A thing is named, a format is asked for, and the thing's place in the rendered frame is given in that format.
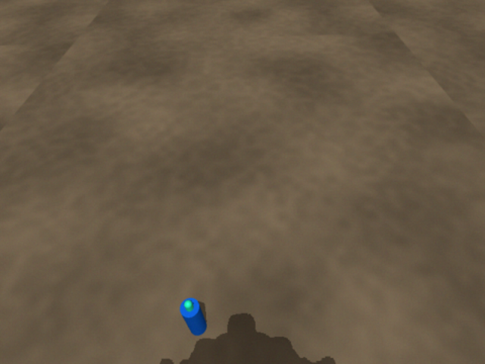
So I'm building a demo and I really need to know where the bottle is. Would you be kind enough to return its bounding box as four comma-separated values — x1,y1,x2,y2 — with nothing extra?
180,298,207,336

